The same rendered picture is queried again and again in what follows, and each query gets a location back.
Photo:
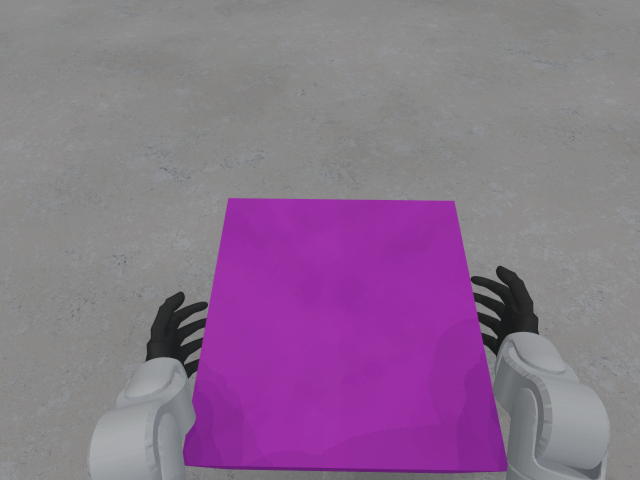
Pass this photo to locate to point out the right robot forearm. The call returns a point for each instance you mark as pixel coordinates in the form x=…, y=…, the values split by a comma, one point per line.
x=559, y=428

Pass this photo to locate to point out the robot right hand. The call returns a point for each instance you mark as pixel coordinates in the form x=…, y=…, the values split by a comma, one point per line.
x=517, y=313

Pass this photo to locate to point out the robot left hand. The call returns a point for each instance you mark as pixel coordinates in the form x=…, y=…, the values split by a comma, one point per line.
x=166, y=338

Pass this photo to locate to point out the carton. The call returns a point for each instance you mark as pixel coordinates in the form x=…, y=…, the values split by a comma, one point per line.
x=343, y=335

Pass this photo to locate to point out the left robot forearm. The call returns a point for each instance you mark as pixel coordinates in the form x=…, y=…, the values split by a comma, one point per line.
x=141, y=438

